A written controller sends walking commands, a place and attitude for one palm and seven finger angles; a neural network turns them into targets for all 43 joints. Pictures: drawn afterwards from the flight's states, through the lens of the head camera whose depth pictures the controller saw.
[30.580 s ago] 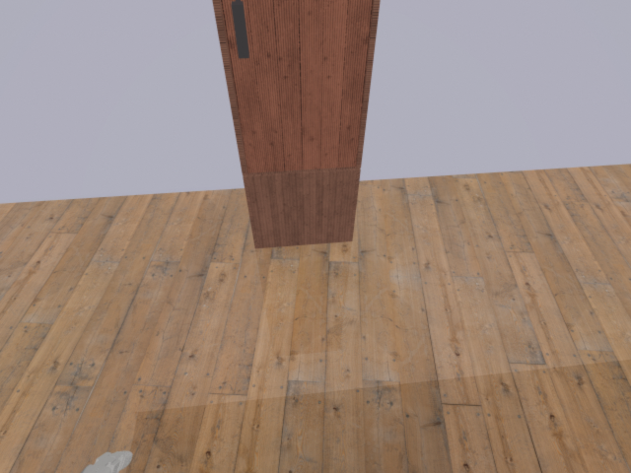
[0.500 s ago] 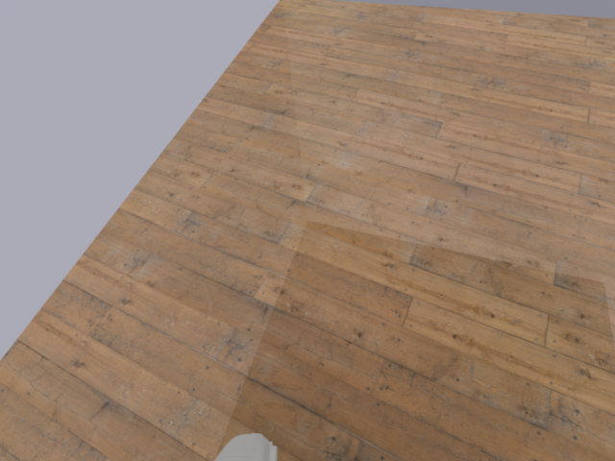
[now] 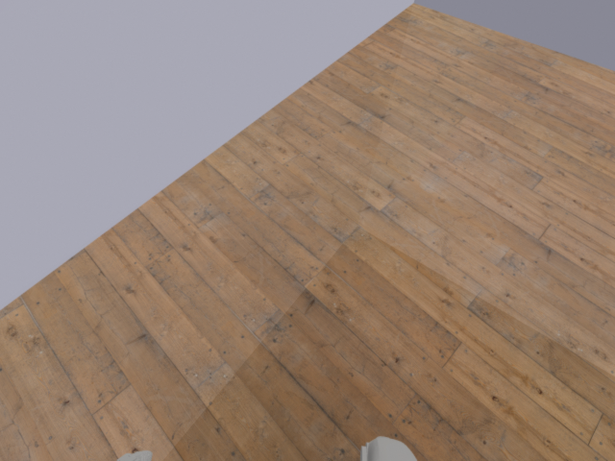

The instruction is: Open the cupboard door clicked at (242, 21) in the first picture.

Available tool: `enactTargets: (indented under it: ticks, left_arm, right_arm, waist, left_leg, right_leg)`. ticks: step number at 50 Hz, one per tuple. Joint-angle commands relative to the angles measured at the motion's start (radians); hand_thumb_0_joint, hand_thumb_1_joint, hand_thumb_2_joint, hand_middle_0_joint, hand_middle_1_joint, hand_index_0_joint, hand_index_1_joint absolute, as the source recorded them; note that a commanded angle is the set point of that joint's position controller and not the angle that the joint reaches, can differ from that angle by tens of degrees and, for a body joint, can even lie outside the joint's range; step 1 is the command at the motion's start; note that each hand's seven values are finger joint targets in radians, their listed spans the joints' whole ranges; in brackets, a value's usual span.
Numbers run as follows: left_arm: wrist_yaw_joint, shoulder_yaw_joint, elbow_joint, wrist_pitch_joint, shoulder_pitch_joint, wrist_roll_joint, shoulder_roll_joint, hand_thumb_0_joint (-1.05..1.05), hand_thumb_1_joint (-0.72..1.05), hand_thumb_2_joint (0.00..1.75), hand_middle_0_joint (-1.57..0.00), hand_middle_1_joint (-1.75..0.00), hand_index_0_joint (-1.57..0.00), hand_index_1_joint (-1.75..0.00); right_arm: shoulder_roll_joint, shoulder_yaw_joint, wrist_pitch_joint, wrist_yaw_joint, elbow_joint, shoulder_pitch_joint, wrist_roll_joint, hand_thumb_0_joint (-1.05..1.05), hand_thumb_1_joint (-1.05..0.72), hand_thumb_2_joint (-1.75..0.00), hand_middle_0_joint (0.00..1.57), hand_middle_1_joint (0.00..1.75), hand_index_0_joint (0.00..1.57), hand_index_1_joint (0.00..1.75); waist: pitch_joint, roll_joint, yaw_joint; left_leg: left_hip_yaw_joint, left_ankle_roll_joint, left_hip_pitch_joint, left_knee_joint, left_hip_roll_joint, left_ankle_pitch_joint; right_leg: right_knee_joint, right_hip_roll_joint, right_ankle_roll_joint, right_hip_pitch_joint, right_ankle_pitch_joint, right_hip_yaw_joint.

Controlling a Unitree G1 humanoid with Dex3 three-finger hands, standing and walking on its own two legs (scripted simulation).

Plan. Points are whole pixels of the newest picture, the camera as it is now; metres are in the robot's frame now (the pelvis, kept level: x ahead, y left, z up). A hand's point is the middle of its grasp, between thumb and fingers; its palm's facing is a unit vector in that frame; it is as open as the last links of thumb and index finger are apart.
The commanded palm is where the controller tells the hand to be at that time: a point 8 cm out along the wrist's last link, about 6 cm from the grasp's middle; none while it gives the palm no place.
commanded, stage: turn to face it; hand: left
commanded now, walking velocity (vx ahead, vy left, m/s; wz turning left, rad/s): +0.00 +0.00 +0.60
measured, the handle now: out of the picture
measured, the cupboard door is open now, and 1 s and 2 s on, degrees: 42 42 42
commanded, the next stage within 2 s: none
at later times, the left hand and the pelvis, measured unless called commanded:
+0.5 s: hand out of the picture +0.05 +0.14 -0.14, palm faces +0.30 -0.91 -0.28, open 7.3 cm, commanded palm none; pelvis +0.02 -0.06 +0.00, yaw +19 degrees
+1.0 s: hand out of the picture -0.02 +0.19 -0.16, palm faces +0.58 -0.77 -0.26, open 7.4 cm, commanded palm none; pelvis +0.02 -0.04 +0.00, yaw +36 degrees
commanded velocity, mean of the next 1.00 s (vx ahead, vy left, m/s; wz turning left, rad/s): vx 0.00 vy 0.00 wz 0.60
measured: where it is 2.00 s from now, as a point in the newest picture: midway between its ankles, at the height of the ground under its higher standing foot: outside the picture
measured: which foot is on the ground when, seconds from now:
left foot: down 0.00-0.20, up 0.22-0.66, down 0.68-1.00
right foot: up 0.00-0.18, down 0.20-0.68, up 0.70-1.00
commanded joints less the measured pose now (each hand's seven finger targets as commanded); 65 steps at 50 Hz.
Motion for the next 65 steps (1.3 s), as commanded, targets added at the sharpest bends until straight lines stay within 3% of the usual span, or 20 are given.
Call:
enactTargets:
  ticks: [1,8,9,10,11,17,28,32,33,34,35,36,38,42,53,54,56,57,60,65]
  left_arm:
    - [0.012,0.015,-0.089,-0.021,-0.017,-0.008,0.063,0.00,0.90,0.90,-0.20,-0.30,-0.20,-0.30]
    - [0.020,0.013,-0.093,-0.043,0.034,-0.024,0.061,0.00,0.90,0.90,-0.20,-0.30,-0.20,-0.30]
    - [0.025,0.022,-0.080,-0.054,0.084,-0.019,0.098,0.00,0.90,0.90,-0.20,-0.30,-0.20,-0.30]
    - [0.037,0.043,-0.075,-0.064,0.104,-0.003,0.195,0.00,0.90,0.90,-0.20,-0.30,-0.20,-0.30]
    - [0.039,0.043,-0.081,-0.058,0.112,-0.003,0.238,0.00,0.90,0.90,-0.20,-0.30,-0.20,-0.30]
    - [0.036,0.000,-0.101,-0.070,-0.005,-0.017,0.082,0.00,0.90,0.90,-0.20,-0.30,-0.20,-0.30]
    - [0.034,0.032,-0.056,-0.062,0.126,0.003,0.141,0.00,0.90,0.90,-0.20,-0.30,-0.20,-0.30]
    - [0.022,0.041,-0.052,-0.059,0.096,-0.006,0.166,0.00,0.90,0.90,-0.20,-0.30,-0.20,-0.30]
    - [0.016,0.037,-0.068,-0.055,0.086,-0.014,0.144,0.00,0.90,0.90,-0.20,-0.30,-0.20,-0.30]
    - [0.007,0.015,-0.114,-0.050,0.047,-0.023,0.068,0.00,0.90,0.90,-0.20,-0.30,-0.20,-0.30]
    - [0.017,0.010,-0.144,-0.032,-0.022,-0.011,0.082,0.00,0.90,0.90,-0.20,-0.30,-0.20,-0.30]
    - [0.018,0.011,-0.159,-0.028,-0.043,-0.010,0.088,0.00,0.90,0.90,-0.20,-0.30,-0.20,-0.30]
    - [0.017,0.021,-0.101,-0.020,-0.017,-0.005,0.083,0.00,0.90,0.90,-0.20,-0.30,-0.20,-0.30]
    - [0.008,0.021,-0.069,-0.014,0.039,-0.005,0.082,0.00,0.90,0.90,-0.20,-0.30,-0.20,-0.30]
    - [0.016,0.019,-0.099,-0.038,0.063,-0.017,0.060,0.00,0.90,0.90,-0.20,-0.30,-0.20,-0.30]
    - [0.022,0.027,-0.092,-0.049,0.108,-0.015,0.089,0.00,0.90,0.90,-0.20,-0.30,-0.20,-0.30]
    - [0.035,0.050,-0.095,-0.058,0.133,0.004,0.234,0.00,0.90,0.90,-0.20,-0.30,-0.20,-0.30]
    - [0.038,0.037,-0.101,-0.055,0.102,-0.003,0.199,0.00,0.90,0.90,-0.20,-0.30,-0.20,-0.30]
    - [0.035,0.007,-0.121,-0.062,-0.016,-0.013,0.093,0.00,0.90,0.90,-0.20,-0.30,-0.20,-0.30]
    - [0.037,0.015,-0.087,-0.069,0.090,-0.009,0.103,0.00,0.90,0.90,-0.20,-0.30,-0.20,-0.30]
  right_arm:
    - [-0.212,-0.065,-0.021,-0.017,-0.048,0.067,-0.002,0.00,-0.90,-0.90,0.20,0.30,0.20,0.30]
    - [-0.207,-0.079,-0.008,-0.017,-0.060,0.027,0.001,0.00,-0.90,-0.90,0.20,0.30,0.20,0.30]
    - [-0.181,-0.076,-0.010,-0.013,-0.067,0.022,0.009,0.00,-0.90,-0.90,0.20,0.30,0.20,0.30]
    - [-0.106,-0.067,-0.012,-0.008,-0.078,0.054,0.020,0.00,-0.90,-0.90,0.20,0.30,0.20,0.30]
    - [-0.121,-0.074,-0.004,-0.008,-0.089,0.050,0.014,0.00,-0.90,-0.90,0.20,0.30,0.20,0.30]
    - [-0.096,-0.060,0.032,0.017,-0.011,0.068,0.004,0.00,-0.90,-0.90,0.20,0.30,0.20,0.30]
    - [-0.068,-0.037,0.022,0.027,-0.058,-0.090,0.009,0.00,-0.90,-0.90,0.20,0.30,0.20,0.30]
    - [-0.109,-0.047,0.003,0.024,-0.053,0.012,0.005,0.00,-0.90,-0.90,0.20,0.30,0.20,0.30]
    - [-0.180,-0.064,-0.006,0.021,-0.033,0.089,0.000,0.00,-0.90,-0.90,0.20,0.30,0.20,0.30]
    - [-0.302,-0.097,-0.011,0.012,-0.029,0.156,-0.006,0.00,-0.90,-0.90,0.20,0.30,0.20,0.30]
    - [-0.328,-0.095,-0.003,0.001,-0.008,0.198,0.004,0.00,-0.90,-0.90,0.20,0.30,0.20,0.30]
    - [-0.308,-0.088,-0.003,-0.003,-0.025,0.162,0.001,0.00,-0.90,-0.90,0.20,0.30,0.20,0.30]
    - [-0.245,-0.072,-0.012,-0.019,-0.054,0.041,-0.003,0.00,-0.90,-0.90,0.20,0.30,0.20,0.30]
    - [-0.222,-0.060,-0.021,-0.019,-0.070,0.004,0.000,0.00,-0.90,-0.90,0.20,0.30,0.20,0.30]
    - [-0.216,-0.080,-0.002,-0.011,-0.080,-0.019,-0.001,0.00,-0.90,-0.90,0.20,0.30,0.20,0.30]
    - [-0.192,-0.078,-0.003,-0.008,-0.088,-0.025,0.007,0.00,-0.90,-0.90,0.20,0.30,0.20,0.30]
    - [-0.112,-0.072,-0.005,-0.002,-0.114,-0.012,0.014,0.00,-0.90,-0.90,0.20,0.30,0.20,0.30]
    - [-0.142,-0.076,0.003,0.002,-0.103,-0.016,0.004,0.00,-0.90,-0.90,0.20,0.30,0.20,0.30]
    - [-0.119,-0.072,0.027,0.016,-0.042,0.021,-0.002,0.00,-0.90,-0.90,0.20,0.30,0.20,0.30]
    - [-0.087,-0.053,0.029,0.022,-0.039,-0.029,0.005,0.00,-0.90,-0.90,0.20,0.30,0.20,0.30]
  waist:
    - [-0.116,0.155,-0.035]
    - [-0.155,0.189,0.007]
    - [-0.172,0.098,0.033]
    - [-0.203,-0.212,0.038]
    - [-0.184,-0.297,0.045]
    - [-0.088,-0.175,-0.043]
    - [-0.085,-0.204,0.027]
    - [-0.148,-0.138,-0.044]
    - [-0.208,0.014,-0.090]
    - [-0.223,0.333,-0.131]
    - [-0.250,0.254,-0.138]
    - [-0.190,0.127,-0.114]
    - [-0.135,0.233,-0.064]
    - [-0.120,0.127,-0.021]
    - [-0.138,0.175,0.006]
    - [-0.164,0.110,0.032]
    - [-0.172,-0.306,0.052]
    - [-0.134,-0.195,0.032]
    - [-0.060,-0.154,-0.040]
    - [-0.113,-0.155,0.002]
  left_leg:
    - [-0.269,0.127,0.129,-0.128,0.245,0.373]
    - [-0.326,0.074,-0.023,0.002,0.191,0.425]
    - [-0.293,0.023,-0.129,0.066,0.134,0.260]
    - [-0.130,-0.057,-0.323,0.276,-0.002,-0.115]
    - [-0.056,-0.088,-0.336,0.535,-0.043,-0.405]
    - [-0.028,-0.124,-0.329,0.747,0.061,-0.125]
    - [0.094,-0.103,-0.216,0.323,0.064,-0.203]
    - [0.128,-0.065,0.044,0.024,0.026,-0.016]
    - [0.015,-0.023,0.234,-0.057,0.116,0.188]
    - [-0.403,0.135,0.364,-0.095,0.415,0.598]
    - [-0.412,0.212,0.336,-0.081,0.472,0.731]
    - [-0.340,0.206,0.249,-0.090,0.456,0.588]
    - [-0.276,0.144,0.157,-0.115,0.327,0.466]
    - [-0.216,0.110,0.108,-0.143,0.256,0.366]
    - [-0.333,0.078,-0.063,-0.034,0.179,0.275]
    - [-0.306,0.036,-0.141,0.037,0.133,0.201]
    - [-0.051,-0.086,-0.363,0.492,-0.066,-0.376]
    - [-0.095,-0.075,-0.341,0.663,-0.003,-0.358]
    - [-0.061,-0.106,-0.339,0.787,0.049,-0.169]
    - [0.009,-0.125,-0.325,0.602,0.056,-0.164]
  right_leg:
    - [-0.122,0.025,0.002,-0.028,-0.024,-0.008]
    - [-0.584,0.095,-0.030,0.322,0.100,-0.037]
    - [-0.728,0.032,-0.040,0.478,0.208,0.010]
    - [-0.805,-0.234,-0.124,0.638,0.310,0.259]
    - [-0.816,-0.428,-0.234,0.515,0.430,0.372]
    - [-0.751,-0.199,-0.169,0.415,0.623,-0.039]
    - [-0.674,-0.284,-0.210,0.491,0.700,-0.132]
    - [-0.478,-0.268,-0.148,0.398,0.653,-0.212]
    - [-0.295,-0.217,-0.095,0.247,0.464,-0.243]
    - [-0.041,-0.048,-0.016,-0.066,-0.256,-0.230]
    - [0.063,-0.033,-0.032,-0.095,-0.330,-0.078]
    - [0.082,-0.053,-0.040,-0.085,-0.269,-0.050]
    - [0.100,-0.038,-0.027,-0.087,-0.134,-0.010]
    - [0.052,-0.009,-0.016,-0.040,-0.019,-0.005]
    - [-0.556,0.099,-0.037,0.317,0.076,-0.055]
    - [-0.700,0.053,-0.046,0.450,0.154,-0.016]
    - [-0.844,-0.404,-0.229,0.524,0.304,0.383]
    - [-0.824,-0.403,-0.275,0.412,0.303,0.314]
    - [-0.788,-0.235,-0.210,0.350,0.416,0.075]
    - [-0.730,-0.231,-0.198,0.508,0.654,-0.064]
